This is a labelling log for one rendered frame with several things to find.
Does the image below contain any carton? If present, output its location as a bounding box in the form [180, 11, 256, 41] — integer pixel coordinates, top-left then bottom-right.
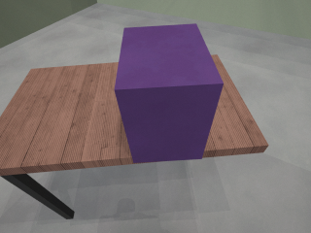
[114, 23, 224, 163]

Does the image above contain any table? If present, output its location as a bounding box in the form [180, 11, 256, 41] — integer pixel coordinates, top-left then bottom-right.
[0, 54, 269, 219]

